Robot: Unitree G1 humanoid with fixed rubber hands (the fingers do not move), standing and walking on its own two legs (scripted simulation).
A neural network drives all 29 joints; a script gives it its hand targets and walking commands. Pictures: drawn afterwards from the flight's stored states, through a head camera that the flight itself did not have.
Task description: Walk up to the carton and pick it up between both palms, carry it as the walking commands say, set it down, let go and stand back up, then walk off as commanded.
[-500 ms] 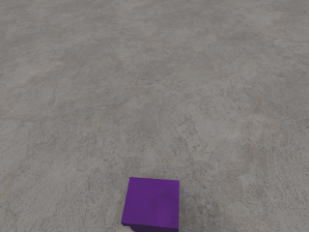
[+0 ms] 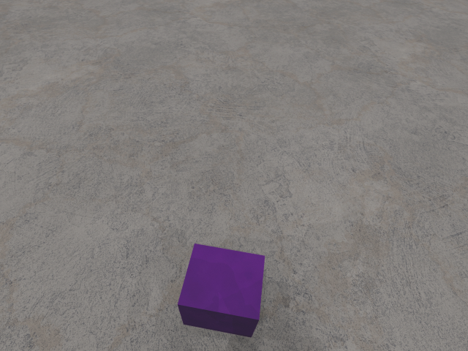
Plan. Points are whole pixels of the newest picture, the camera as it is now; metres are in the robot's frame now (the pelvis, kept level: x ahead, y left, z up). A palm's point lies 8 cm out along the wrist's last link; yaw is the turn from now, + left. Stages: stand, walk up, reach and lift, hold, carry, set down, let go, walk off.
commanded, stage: walk up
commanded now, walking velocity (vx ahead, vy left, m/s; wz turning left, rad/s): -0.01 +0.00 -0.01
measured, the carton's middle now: (223, 290) +0.46 +0.03 -0.65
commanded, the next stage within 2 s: none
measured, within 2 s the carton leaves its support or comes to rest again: neither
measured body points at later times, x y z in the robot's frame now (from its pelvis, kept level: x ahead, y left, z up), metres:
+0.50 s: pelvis -0.03 -0.01 +0.01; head -0.04 -0.02 +0.45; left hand -0.02 +0.20 -0.15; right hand -0.05 -0.24 -0.16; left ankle -0.02 +0.11 -0.74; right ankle -0.05 -0.11 -0.74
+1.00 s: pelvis -0.04 +0.00 +0.01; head -0.04 -0.01 +0.46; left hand -0.08 +0.22 -0.14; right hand -0.08 -0.22 -0.15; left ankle -0.03 +0.12 -0.70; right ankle -0.05 -0.11 -0.74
